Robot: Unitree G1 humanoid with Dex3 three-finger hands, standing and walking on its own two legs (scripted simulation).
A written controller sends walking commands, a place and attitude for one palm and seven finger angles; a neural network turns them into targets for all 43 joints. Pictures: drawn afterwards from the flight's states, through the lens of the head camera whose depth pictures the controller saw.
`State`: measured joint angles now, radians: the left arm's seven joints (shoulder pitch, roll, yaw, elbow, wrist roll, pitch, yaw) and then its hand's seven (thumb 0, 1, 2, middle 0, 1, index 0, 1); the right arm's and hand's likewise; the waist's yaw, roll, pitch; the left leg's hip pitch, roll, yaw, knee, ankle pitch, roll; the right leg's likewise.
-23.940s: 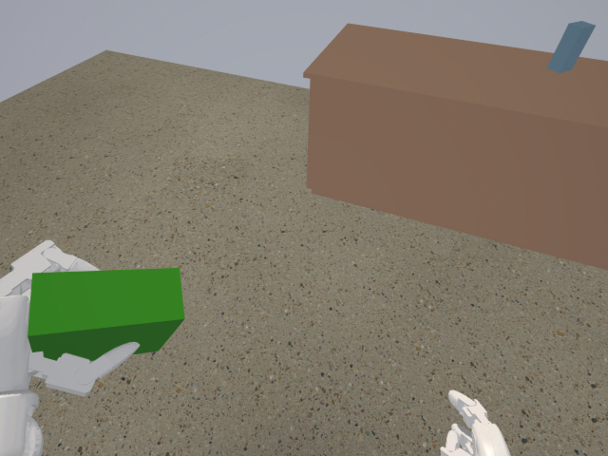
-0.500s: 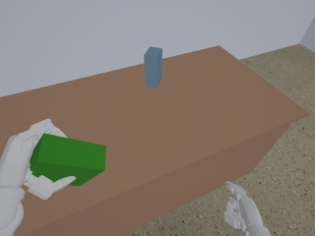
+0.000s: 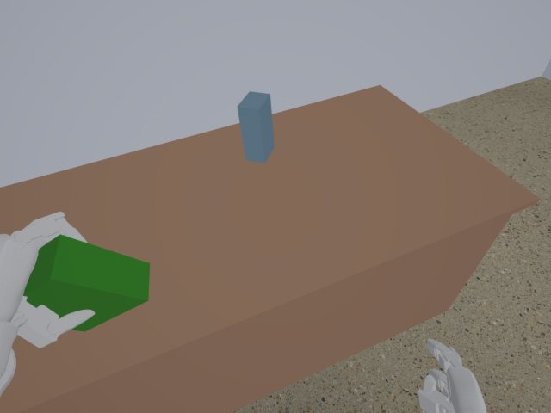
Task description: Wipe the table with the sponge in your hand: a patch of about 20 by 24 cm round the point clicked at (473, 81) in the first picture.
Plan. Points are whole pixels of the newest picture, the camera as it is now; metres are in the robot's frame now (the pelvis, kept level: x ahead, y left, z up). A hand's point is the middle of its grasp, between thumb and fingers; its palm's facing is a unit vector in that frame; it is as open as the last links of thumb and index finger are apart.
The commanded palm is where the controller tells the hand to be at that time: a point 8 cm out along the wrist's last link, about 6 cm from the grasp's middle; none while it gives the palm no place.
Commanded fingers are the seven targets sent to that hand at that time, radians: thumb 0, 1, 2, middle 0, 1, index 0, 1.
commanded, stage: turn the palm down, sponge in hand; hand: left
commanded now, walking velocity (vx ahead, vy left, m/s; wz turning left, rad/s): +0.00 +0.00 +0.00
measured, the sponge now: (89, 292) +0.22 +0.27 +0.11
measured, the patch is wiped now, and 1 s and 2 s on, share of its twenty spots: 0.00 0.00 0.00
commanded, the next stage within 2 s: move the sponge above the wiping area in 1.36 s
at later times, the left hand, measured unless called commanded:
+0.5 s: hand (44, 292) +0.21 +0.32 +0.12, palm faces +0.17 -0.27 -0.95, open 9.6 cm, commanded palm +0.18 +0.31 +0.18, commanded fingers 0.00 0.10 1.30 -1.20 -1.60 -1.20 -1.60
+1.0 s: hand (29, 288) +0.22 +0.35 +0.11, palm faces +0.06 -0.07 -1.00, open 9.6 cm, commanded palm +0.19 +0.34 +0.18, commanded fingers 0.00 0.10 1.30 -1.20 -1.60 -1.20 -1.60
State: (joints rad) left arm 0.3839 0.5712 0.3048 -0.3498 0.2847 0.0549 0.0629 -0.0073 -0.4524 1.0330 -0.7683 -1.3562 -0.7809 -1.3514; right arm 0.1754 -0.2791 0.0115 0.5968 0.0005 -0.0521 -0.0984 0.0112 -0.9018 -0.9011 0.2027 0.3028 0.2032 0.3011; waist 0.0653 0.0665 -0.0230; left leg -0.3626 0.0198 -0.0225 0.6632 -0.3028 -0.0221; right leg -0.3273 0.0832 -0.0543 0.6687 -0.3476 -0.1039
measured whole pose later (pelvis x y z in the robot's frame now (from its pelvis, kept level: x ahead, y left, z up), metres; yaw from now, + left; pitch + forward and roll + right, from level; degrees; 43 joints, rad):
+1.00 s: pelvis +0.00 +0.06 +0.02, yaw +1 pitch -3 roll +0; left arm 0.12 0.47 -0.08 -0.16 0.92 0.43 0.02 0.00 -0.45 1.03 -0.77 -1.36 -0.78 -1.35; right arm -0.02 -0.25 0.07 0.68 0.02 0.01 -0.06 0.01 -0.90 -0.90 0.20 0.30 0.20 0.30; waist 0.14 0.11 0.00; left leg -0.20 -0.05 0.00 0.45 -0.20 0.04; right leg -0.17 0.02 -0.02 0.46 -0.24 -0.03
